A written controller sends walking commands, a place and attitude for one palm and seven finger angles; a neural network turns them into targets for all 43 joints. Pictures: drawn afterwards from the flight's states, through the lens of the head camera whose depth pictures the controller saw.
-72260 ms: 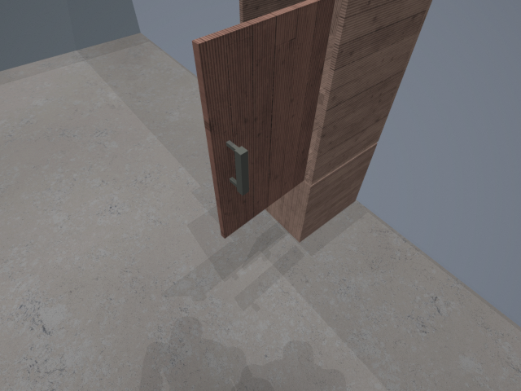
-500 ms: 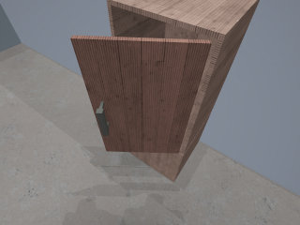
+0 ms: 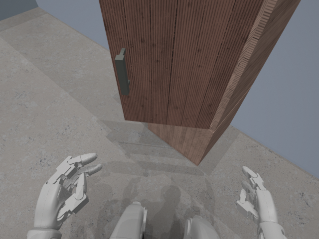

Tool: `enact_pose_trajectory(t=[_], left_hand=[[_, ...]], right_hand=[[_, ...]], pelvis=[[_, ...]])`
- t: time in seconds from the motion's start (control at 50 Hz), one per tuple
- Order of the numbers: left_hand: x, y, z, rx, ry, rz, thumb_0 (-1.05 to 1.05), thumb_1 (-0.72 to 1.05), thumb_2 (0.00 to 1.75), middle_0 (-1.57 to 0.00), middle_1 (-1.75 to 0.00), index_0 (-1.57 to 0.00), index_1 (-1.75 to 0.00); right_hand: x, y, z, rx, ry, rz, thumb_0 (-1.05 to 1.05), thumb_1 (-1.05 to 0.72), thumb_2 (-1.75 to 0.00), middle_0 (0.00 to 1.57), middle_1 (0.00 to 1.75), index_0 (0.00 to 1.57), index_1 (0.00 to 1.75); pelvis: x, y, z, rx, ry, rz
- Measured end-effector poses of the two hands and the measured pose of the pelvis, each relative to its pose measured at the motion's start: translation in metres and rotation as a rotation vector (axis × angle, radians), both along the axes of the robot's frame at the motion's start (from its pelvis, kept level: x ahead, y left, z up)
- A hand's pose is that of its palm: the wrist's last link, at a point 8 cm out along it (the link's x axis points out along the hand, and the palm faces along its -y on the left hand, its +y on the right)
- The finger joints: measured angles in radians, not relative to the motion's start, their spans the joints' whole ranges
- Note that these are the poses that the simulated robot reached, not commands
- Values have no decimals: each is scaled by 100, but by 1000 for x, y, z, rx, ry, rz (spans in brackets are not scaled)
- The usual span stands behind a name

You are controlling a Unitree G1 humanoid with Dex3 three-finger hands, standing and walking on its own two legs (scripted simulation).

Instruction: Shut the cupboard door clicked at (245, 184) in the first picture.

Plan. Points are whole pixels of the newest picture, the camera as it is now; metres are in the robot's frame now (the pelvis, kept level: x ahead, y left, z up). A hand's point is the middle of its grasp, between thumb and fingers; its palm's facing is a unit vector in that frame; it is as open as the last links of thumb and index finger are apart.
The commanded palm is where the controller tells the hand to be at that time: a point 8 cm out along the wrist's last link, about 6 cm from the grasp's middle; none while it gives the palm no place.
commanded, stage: raise the hand and make a fist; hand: left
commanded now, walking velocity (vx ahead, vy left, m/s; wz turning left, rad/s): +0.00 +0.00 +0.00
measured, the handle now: (124, 72) +0.55 +0.18 +0.07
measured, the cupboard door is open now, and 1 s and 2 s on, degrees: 34 34 34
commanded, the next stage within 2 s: bring the fist close to the handle in 1.40 s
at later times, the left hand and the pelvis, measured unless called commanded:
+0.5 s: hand (85, 174) +0.23 +0.19 +0.06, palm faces +0.01 -1.00 -0.03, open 3.5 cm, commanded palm +0.21 +0.25 +0.07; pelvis +0.02 +0.02 +0.01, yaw -1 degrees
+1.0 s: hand (80, 166) +0.24 +0.20 +0.08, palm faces +0.01 -1.00 -0.04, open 3.1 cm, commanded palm +0.22 +0.26 +0.08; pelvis +0.02 +0.02 +0.02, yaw -1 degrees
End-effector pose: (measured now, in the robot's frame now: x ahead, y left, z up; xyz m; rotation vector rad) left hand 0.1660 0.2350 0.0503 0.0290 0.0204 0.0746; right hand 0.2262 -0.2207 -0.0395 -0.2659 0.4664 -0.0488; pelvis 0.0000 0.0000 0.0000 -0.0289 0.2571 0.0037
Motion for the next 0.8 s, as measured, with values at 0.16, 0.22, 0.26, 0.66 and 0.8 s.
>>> enact_pose_trajectory(t=[0.16,0.22,0.26,0.66,0.8], left_hand=[[38,-8,10,-5,16,-111,2,90,90,-65,-79,-65,-79],[44,-3,8,-7,79,-94,2,90,90,-71,-85,-70,-85],[44,2,11,-1,86,-69,2,90,90,-74,-89,-74,-89],[48,18,24,3,-1,-52,2,90,90,-111,-129,-110,-129],[50,20,25,5,9,-61,2,90,90,-123,-142,-122,-142]], right_hand=[[-40,25,-30,72,168,-44,1,-91,-89,21,30,20,30],[-56,24,-31,79,217,-89,2,-90,-89,21,30,20,30],[-63,20,-29,70,238,-111,2,-90,-89,21,30,20,30],[-19,9,0,-21,161,-87,1,-91,-90,20,30,20,30],[-13,21,1,7,154,-53,1,-91,-90,20,30,20,30]], pelvis=[[-1,8,4,-20,25,-1],[3,12,10,-18,27,-10],[6,14,13,-15,27,-14],[22,22,18,-24,33,-6],[23,21,20,-26,25,-2]])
